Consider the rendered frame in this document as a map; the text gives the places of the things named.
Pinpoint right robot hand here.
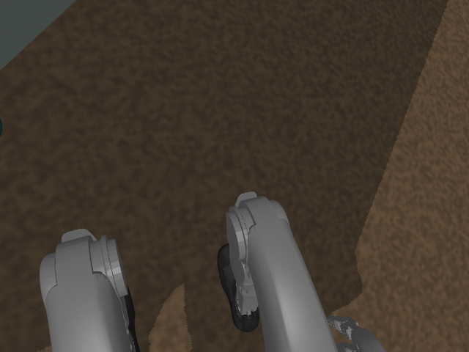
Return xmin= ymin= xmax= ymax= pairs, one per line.
xmin=327 ymin=315 xmax=387 ymax=352

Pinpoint right robot foot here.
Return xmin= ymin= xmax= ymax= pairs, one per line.
xmin=217 ymin=243 xmax=259 ymax=332

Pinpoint left robot foot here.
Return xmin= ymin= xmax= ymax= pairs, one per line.
xmin=124 ymin=285 xmax=140 ymax=352

